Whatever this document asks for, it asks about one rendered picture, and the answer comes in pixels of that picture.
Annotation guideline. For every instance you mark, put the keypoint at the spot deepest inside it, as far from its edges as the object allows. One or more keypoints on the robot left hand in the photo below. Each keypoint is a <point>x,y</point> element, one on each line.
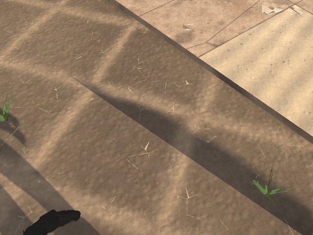
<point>51,220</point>

